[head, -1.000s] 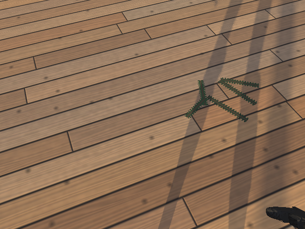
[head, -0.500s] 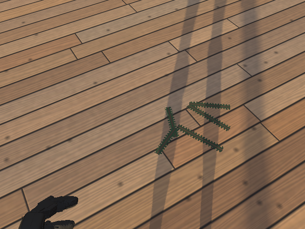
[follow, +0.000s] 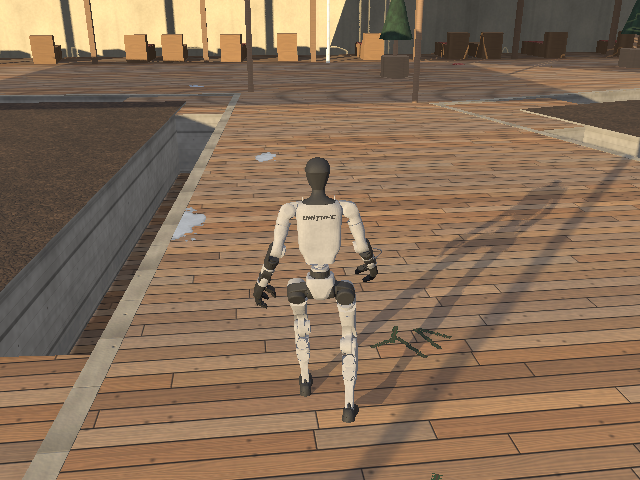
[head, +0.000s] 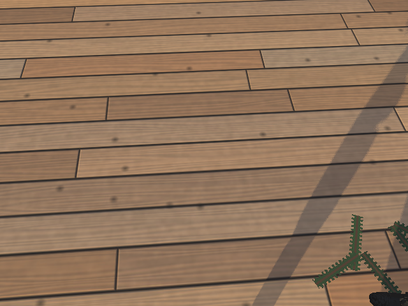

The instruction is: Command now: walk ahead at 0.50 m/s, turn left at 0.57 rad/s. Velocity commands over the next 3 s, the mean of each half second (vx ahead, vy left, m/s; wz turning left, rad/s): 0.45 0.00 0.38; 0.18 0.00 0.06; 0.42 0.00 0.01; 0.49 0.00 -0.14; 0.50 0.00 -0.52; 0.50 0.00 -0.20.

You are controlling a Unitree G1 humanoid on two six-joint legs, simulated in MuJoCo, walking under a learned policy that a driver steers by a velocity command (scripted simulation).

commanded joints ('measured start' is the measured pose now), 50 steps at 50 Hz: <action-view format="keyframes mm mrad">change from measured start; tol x32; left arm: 1 -116 141 9 -163 -38 -77 -15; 50 -146 27 -37 -4 -7 -35 -35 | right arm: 1 299 -198 -60 -3 -7 -28 -8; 50 208 -118 -20 83 -8 -13 -71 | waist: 1 -168 100 -266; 19 -133 65 -12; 24 -11 -242 -442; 50 -33 189 -8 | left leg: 1 806 322 -718 -399 -203 246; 7 327 183 -379 -450 232 196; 17 411 184 -303 -419 149 117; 22 503 125 -276 -107 656 20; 24 52 -84 -182 496 -225 -115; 26 -90 -42 -257 661 -452 -144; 40 441 126 -155 -251 106 -99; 43 218 85 -150 -277 -402 -50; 50 291 252 -423 -386 -366 66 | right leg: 1 -744 54 196 458 34 -50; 20 -430 79 143 -434 544 -77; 24 462 -299 545 -372 1269 -386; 34 -140 -110 251 -595 895 -289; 41 -292 50 197 -589 22 -105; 50 -276 108 82 -306 134 -151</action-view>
